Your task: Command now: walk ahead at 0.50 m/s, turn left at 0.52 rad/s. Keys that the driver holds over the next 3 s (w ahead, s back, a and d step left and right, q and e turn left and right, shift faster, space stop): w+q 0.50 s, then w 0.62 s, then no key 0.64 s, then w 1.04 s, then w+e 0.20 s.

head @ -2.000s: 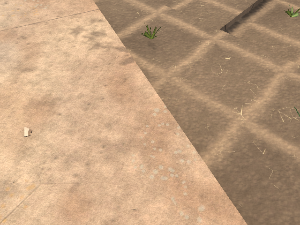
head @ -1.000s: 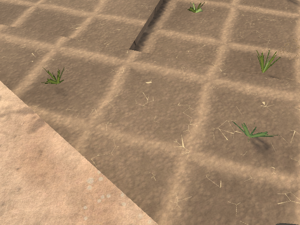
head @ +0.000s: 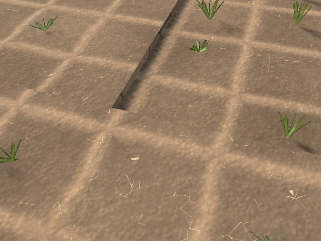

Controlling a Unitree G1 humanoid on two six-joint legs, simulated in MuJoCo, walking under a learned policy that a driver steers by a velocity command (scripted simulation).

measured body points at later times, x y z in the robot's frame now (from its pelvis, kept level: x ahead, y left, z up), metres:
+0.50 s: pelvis +0.26 +0.06 +0.01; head +0.29 +0.08 +0.45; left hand +0.34 +0.37 -0.09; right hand +0.43 -0.17 -0.10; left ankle +0.26 +0.13 -0.74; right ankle +0.41 -0.10 -0.66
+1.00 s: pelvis +0.54 +0.08 +0.01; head +0.57 +0.08 +0.46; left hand +0.47 +0.35 -0.11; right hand +0.79 -0.09 -0.09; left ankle +0.55 +0.27 -0.67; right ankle +0.56 +0.00 -0.74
